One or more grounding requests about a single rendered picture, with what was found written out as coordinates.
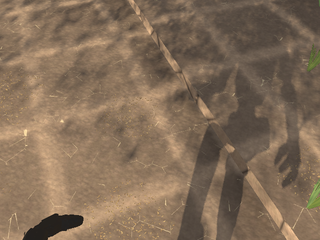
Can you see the robot left hand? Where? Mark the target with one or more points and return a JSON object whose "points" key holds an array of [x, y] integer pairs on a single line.
{"points": [[52, 225]]}

